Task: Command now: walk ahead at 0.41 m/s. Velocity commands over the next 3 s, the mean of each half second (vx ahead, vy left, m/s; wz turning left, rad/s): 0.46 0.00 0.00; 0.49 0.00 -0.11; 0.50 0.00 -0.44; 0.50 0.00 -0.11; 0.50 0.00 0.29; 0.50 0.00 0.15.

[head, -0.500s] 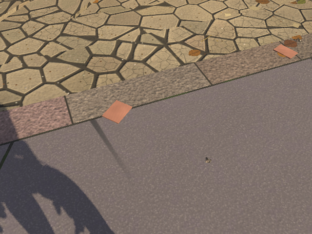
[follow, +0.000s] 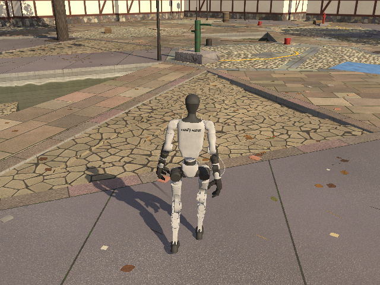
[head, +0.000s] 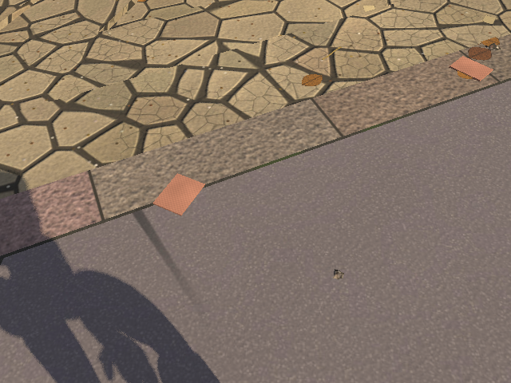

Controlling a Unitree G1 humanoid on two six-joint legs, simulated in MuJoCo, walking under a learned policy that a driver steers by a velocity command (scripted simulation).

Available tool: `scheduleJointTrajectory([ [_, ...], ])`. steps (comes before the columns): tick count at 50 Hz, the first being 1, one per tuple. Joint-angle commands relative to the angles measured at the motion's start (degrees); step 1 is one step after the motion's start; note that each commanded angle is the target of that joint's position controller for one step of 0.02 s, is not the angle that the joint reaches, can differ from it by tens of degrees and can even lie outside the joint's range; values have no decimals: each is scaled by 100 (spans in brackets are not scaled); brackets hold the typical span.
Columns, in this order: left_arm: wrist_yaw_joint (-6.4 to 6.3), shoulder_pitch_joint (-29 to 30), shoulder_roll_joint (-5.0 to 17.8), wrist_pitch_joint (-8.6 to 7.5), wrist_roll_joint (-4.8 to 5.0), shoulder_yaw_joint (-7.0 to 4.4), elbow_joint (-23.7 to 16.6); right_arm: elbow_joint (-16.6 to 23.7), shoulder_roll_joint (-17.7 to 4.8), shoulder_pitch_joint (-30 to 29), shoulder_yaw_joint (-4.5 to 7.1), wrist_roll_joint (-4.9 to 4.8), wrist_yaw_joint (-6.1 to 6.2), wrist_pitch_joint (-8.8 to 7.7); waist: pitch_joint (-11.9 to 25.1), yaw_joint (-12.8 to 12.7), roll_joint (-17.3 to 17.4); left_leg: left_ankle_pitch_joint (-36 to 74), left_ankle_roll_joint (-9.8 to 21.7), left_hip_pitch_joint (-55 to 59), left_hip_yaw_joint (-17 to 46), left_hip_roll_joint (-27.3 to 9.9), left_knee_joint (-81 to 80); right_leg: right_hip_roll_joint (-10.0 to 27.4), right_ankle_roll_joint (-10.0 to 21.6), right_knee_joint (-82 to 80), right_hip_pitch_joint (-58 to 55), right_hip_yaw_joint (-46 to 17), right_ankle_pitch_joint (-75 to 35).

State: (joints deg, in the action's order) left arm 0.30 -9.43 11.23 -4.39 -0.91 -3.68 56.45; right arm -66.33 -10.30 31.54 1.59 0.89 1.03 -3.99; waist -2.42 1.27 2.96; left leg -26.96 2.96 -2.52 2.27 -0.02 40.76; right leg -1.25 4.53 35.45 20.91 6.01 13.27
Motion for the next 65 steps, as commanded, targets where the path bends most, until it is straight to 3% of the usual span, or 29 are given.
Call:
scheduleJointTrajectory([
  [1,-36,-1922,902,148,-11,-203,418,743,-309,-491,42,91,-123,-120,-7,-522,-960,302,328,-3565,56,-85,3359,2307,985,-2692,-2433,-4274,2909],
  [2,-4,-1339,652,106,13,-126,220,800,-257,-794,27,109,-175,-133,-403,-398,-411,830,354,-3531,64,-314,3199,2115,914,-2748,-1767,-3575,2256],
  [3,12,-1091,540,45,6,-68,158,811,-170,-829,36,81,-192,-137,-532,-197,-281,1115,340,-3283,46,-458,2898,1821,772,-2812,-1372,-2922,1432],
  [5,-17,-1168,282,-65,-1,52,245,773,-150,-654,66,139,-223,-31,-410,33,-433,1281,226,-2893,-66,-538,2539,1437,601,-2826,-1159,-2057,197],
  [7,-49,-1516,315,-138,6,80,374,849,-215,-801,109,124,-251,58,-386,72,-542,1447,151,-3068,-244,-507,2359,1311,609,-2821,-1326,-1630,-696],
  [12,-65,-2055,295,-173,6,160,482,1381,-238,-2290,126,87,-297,125,-610,-160,-596,2121,-31,-3855,-587,-480,1267,1165,630,-2906,-1704,-1096,-2018],
  [17,-122,-2356,323,-213,11,195,554,1743,-134,-3312,60,12,-312,97,-625,-359,-754,2595,55,-3287,-902,-167,-335,1129,540,-2793,-2022,-775,-3071],
  [20,-164,-2274,439,-222,-28,171,575,1800,-273,-3257,112,18,-260,56,-480,-201,-780,2293,326,-2811,-941,25,-762,1292,518,-2329,-2523,-677,-4323],
  [22,-192,-2136,583,-203,-66,129,571,1551,-465,-2395,222,21,-177,-2,42,188,-848,1851,547,-1869,-975,326,-895,1306,429,-1206,-2785,-573,-5708],
  [23,-186,-2041,635,-168,-48,113,554,1259,-569,-1526,299,34,-130,-49,479,551,-771,2039,661,-891,-990,414,-1301,1192,357,-177,-2600,-469,-5584],
  [24,-159,-2020,557,-161,3,139,471,1029,-857,-650,408,156,-74,-93,989,871,-588,1765,863,502,-325,-239,-1399,1008,304,1191,-1612,-389,-4171],
  [25,-75,-2642,-102,-142,234,264,312,999,-1483,-35,575,304,-60,-88,1893,667,618,1182,1715,2277,2507,-2158,-1641,87,53,3697,396,-85,-486],
  [26,-65,-2446,346,-122,139,120,347,991,-1306,-387,551,87,-145,0,1966,562,203,842,1876,2049,3841,-2353,-2480,-248,123,4515,1146,-776,1419],
  [27,-65,-1814,434,-112,62,75,115,1082,-1080,-1115,469,-12,-165,0,929,271,25,458,1611,1135,2878,-2126,-2670,166,178,4425,1544,-901,901],
  [28,-41,-1457,395,-142,23,81,22,1146,-704,-1513,367,-20,-193,-50,395,157,-242,843,1417,311,2233,-1899,-2927,375,183,4059,1442,-885,495],
  [30,-2,-1497,180,-26,-101,76,57,1008,-298,-1577,230,-14,-153,-137,-25,-218,-216,1700,1034,-688,1247,-1395,-3174,631,106,3425,873,-852,278],
  [35,110,-935,133,205,-141,54,-183,771,-561,-947,220,-19,-108,-275,-225,-330,-51,2680,971,-803,437,-1100,-3438,771,-142,2586,1237,-561,-284],
  [40,153,309,124,195,-40,103,-605,714,-549,-496,163,-16,-105,-262,-385,-45,41,3366,790,-334,-97,-917,-3502,700,-255,1029,1593,-278,-1247],
  [45,169,997,119,157,-19,143,-859,547,-543,-53,144,41,-12,-282,-492,162,76,4030,688,534,-573,-1188,-3361,431,19,116,1556,-119,-1338],
  [48,154,869,193,107,-59,89,-890,542,-653,-187,166,68,70,-270,-364,-18,105,5680,595,1009,-877,-1340,-2712,154,315,-197,1133,84,-767],
  [50,104,105,354,72,-81,-19,-682,574,-824,-333,211,90,111,-219,134,-365,207,7182,514,1170,-1066,-1356,-1436,-252,565,-304,282,301,-256],
  [51,85,-674,455,37,-107,-99,-420,623,-902,-420,231,63,109,-169,543,-693,144,6995,418,937,-1206,-1260,-343,-412,696,-701,-613,324,-443],
  [52,51,-1493,811,17,-209,-237,-224,782,-886,-524,218,18,91,-163,1006,-1051,-52,5643,293,-181,-1274,-1140,1133,188,987,-824,-1967,-539,-277],
  [53,9,-1883,1465,46,-243,-428,-259,1095,-422,-182,138,-167,-32,-190,1680,-867,-1376,1627,-8,-2524,-1322,-60,3626,1949,1989,-1122,-3757,-3548,-250],
  [54,65,-1619,1357,147,-28,-396,-232,1213,-763,-677,231,-57,-69,-240,1808,-756,-850,31,15,-3377,-168,240,4285,2107,2032,-1848,-3816,-4759,-327],
  [55,60,-1080,1265,169,22,-356,-327,1476,-755,-1225,225,-44,-102,-303,902,-560,-622,535,58,-3855,8,-147,4081,1948,1817,-1949,-3093,-3823,-417],
  [57,38,-688,773,127,20,-227,-376,1520,-680,-1430,225,14,-97,-311,218,-212,-44,1026,-13,-3415,-12,-479,3209,1472,1364,-2171,-1854,-2829,-1478],
  [60,-23,-813,687,-1,101,-164,-332,1611,-509,-1331,208,190,-135,1,219,59,-299,1034,-274,-2874,-79,-577,2500,992,1160,-2295,-1223,-2191,-2225],
  [65,-32,-1421,916,1,109,-197,-341,2099,-617,-2472,216,169,-189,153,-19,-238,-549,1916,-565,-3585,-258,-581,1409,765,938,-2480,-1297,-2152,-2207],
])
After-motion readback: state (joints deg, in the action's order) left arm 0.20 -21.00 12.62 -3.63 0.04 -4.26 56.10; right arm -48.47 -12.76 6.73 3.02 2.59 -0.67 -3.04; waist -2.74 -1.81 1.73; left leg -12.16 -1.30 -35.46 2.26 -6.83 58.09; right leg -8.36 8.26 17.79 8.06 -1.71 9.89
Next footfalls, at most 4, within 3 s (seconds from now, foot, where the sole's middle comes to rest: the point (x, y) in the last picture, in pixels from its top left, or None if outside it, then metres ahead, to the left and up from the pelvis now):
0.48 left None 0.43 0.07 -0.76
1.04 right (312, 293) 0.73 -0.11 -0.76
1.60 left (285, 197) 1.08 -0.05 -0.76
2.16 right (361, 152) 1.27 -0.34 -0.76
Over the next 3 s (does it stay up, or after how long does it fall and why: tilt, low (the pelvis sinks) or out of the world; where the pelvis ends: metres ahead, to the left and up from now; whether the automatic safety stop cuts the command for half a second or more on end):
stays up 1.56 -0.25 0.03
